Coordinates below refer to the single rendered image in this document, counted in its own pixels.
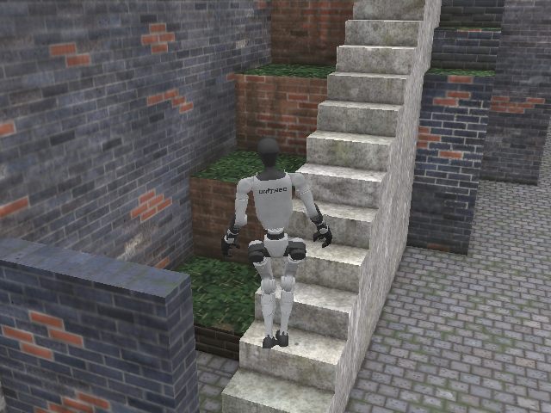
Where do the stairs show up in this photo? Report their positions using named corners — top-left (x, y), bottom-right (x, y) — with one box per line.
top-left (221, 0), bottom-right (442, 413)

